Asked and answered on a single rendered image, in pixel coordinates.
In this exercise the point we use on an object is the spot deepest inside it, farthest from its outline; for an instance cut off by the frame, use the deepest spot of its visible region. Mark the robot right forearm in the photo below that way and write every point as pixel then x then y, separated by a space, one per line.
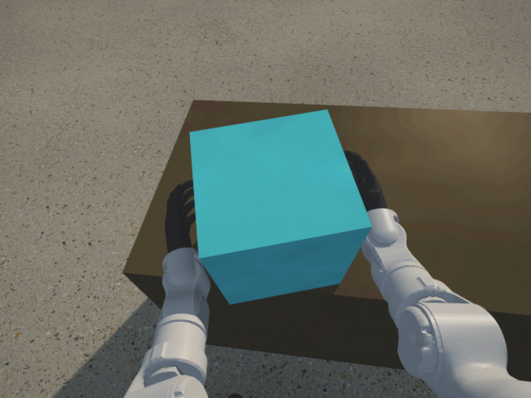
pixel 400 278

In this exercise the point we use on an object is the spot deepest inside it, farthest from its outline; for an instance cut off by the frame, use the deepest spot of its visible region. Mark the robot left upper arm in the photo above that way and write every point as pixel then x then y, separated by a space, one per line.
pixel 181 386

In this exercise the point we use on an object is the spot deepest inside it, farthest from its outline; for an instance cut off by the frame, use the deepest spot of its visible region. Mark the pedestal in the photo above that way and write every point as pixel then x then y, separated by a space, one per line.
pixel 460 183

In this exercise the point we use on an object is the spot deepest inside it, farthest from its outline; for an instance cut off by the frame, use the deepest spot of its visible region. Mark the carton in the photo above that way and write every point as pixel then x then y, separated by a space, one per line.
pixel 277 208

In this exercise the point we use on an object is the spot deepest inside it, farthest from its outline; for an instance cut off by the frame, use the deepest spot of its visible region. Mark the robot left forearm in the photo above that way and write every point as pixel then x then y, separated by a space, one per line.
pixel 181 334

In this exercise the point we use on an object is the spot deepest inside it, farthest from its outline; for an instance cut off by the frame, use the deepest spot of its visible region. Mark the right robot hand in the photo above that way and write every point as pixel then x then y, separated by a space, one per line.
pixel 367 183

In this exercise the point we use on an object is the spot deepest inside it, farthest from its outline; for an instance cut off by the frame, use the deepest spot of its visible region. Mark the robot right upper arm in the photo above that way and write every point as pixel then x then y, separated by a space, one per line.
pixel 457 349

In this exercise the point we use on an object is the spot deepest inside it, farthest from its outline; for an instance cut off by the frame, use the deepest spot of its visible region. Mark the left robot hand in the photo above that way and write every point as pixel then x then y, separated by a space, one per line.
pixel 177 224

